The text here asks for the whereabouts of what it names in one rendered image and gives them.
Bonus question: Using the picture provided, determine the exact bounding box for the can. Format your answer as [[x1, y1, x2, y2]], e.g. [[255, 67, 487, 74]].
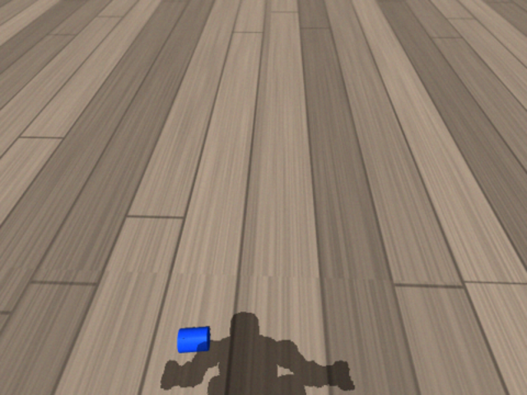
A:
[[177, 327, 210, 353]]

